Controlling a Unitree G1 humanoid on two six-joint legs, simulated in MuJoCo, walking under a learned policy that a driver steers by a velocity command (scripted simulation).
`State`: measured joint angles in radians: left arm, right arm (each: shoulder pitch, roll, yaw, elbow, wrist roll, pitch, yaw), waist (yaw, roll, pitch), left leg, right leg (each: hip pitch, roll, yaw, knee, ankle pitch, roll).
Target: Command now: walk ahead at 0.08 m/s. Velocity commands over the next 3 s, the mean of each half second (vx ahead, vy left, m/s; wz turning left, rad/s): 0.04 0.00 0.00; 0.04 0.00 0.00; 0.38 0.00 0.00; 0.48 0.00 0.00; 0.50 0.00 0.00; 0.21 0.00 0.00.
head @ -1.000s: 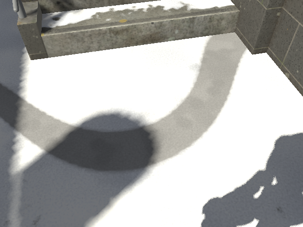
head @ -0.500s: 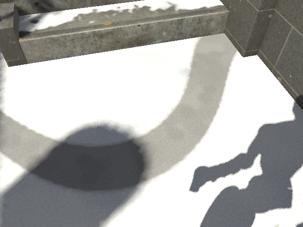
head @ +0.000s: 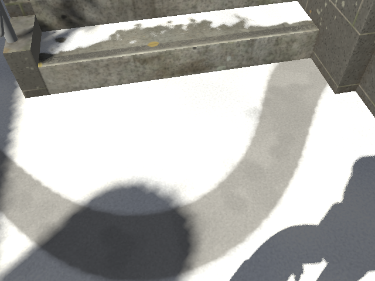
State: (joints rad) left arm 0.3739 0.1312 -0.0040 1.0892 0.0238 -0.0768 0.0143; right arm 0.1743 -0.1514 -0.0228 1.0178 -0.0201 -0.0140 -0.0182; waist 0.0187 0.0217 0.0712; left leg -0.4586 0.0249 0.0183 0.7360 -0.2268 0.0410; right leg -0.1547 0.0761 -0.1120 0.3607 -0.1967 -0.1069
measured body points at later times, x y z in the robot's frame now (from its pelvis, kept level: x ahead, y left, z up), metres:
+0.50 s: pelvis +0.05 +0.02 +0.00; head +0.05 +0.02 +0.45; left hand +0.02 +0.23 -0.16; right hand +0.03 -0.18 -0.16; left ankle +0.07 +0.11 -0.74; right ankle +0.00 -0.05 -0.74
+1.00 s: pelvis +0.06 +0.02 +0.00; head +0.05 +0.02 +0.45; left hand -0.02 +0.22 -0.17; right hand +0.02 -0.18 -0.17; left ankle +0.06 +0.11 -0.73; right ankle +0.00 -0.05 -0.74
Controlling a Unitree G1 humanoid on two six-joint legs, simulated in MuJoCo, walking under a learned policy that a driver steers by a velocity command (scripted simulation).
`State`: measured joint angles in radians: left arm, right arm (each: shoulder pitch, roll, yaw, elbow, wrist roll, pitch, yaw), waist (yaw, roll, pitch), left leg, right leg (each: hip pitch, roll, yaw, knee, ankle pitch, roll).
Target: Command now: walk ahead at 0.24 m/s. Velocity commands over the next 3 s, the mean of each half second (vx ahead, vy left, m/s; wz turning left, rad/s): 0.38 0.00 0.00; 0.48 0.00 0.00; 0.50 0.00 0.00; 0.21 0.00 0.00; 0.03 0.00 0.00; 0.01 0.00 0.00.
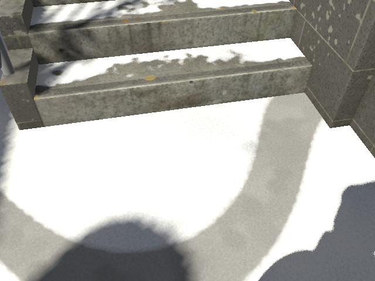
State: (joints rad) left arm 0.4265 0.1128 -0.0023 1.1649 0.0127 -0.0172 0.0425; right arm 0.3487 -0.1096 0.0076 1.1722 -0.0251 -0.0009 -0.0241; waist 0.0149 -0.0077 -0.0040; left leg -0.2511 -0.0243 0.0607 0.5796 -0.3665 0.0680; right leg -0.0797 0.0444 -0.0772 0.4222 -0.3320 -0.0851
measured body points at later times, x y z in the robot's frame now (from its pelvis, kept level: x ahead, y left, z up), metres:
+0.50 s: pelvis +0.19 +0.07 +0.01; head +0.20 +0.08 +0.46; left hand +0.26 +0.31 -0.14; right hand +0.12 -0.15 -0.14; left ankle +0.14 +0.14 -0.74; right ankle +0.23 -0.06 -0.66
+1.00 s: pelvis +0.47 +0.02 +0.01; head +0.49 +0.02 +0.46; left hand +0.45 +0.27 -0.14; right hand +0.55 -0.22 -0.14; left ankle +0.50 +0.17 -0.66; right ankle +0.48 -0.03 -0.74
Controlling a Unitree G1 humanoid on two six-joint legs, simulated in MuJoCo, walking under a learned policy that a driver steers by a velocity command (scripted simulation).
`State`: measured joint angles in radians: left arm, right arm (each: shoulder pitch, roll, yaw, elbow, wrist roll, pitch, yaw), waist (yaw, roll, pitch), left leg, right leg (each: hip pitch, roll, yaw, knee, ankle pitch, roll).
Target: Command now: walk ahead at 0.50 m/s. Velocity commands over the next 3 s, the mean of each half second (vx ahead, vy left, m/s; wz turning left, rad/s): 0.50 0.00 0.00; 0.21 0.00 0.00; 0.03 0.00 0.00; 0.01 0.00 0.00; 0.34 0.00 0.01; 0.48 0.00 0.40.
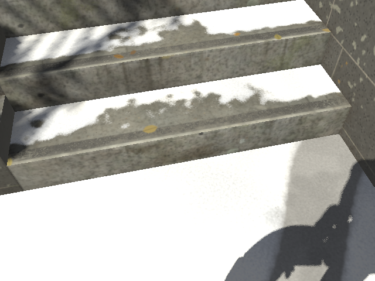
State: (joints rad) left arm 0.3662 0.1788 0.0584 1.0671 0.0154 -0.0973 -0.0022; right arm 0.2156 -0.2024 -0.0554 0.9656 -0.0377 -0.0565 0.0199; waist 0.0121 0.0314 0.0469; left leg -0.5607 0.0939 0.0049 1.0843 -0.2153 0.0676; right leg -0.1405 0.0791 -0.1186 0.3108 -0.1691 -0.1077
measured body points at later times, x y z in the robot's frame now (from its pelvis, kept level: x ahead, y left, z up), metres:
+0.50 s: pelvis +0.29 +0.06 +0.00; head +0.31 +0.07 +0.45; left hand +0.32 +0.30 -0.16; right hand +0.33 -0.19 -0.14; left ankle +0.32 +0.12 -0.74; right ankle +0.24 -0.08 -0.66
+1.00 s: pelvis +0.46 +0.03 -0.01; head +0.49 +0.01 +0.44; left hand +0.51 +0.26 -0.15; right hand +0.48 -0.20 -0.17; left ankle +0.41 +0.15 -0.71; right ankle +0.54 -0.04 -0.74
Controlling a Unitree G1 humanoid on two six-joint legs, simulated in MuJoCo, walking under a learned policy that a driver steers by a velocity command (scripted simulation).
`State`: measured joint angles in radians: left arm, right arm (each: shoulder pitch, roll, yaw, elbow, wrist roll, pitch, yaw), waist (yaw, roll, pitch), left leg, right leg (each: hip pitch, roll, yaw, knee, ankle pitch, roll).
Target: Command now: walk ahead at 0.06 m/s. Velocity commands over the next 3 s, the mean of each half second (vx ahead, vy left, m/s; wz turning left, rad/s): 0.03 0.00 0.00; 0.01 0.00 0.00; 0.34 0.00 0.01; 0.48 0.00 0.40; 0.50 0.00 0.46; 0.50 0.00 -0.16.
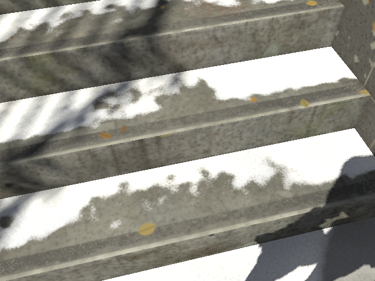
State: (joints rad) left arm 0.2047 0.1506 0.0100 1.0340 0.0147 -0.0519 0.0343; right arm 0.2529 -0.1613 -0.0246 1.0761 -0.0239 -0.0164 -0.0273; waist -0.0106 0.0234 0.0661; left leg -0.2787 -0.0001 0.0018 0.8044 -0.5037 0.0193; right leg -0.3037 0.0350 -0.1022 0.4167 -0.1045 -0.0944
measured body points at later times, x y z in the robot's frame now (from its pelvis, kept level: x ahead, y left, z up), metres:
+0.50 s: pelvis +0.03 +0.03 +0.01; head +0.03 +0.03 +0.46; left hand +0.03 +0.25 -0.15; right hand +0.01 -0.18 -0.16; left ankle +0.01 +0.14 -0.74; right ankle +0.08 -0.07 -0.74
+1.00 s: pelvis +0.05 +0.04 +0.01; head +0.05 +0.04 +0.46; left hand +0.04 +0.25 -0.16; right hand +0.02 -0.17 -0.16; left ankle +0.01 +0.14 -0.74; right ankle +0.08 -0.07 -0.74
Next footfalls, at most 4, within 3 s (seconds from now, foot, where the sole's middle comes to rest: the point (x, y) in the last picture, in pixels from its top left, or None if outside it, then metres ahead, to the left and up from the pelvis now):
0.14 left None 0.05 0.14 -0.77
1.72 left None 0.41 0.04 -0.77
2.16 right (215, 192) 0.72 -0.05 -0.60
2.70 left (101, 119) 0.92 0.34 -0.42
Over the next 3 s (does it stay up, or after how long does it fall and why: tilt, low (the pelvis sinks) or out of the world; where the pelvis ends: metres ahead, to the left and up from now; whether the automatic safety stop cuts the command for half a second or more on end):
stays up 0.92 0.26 0.34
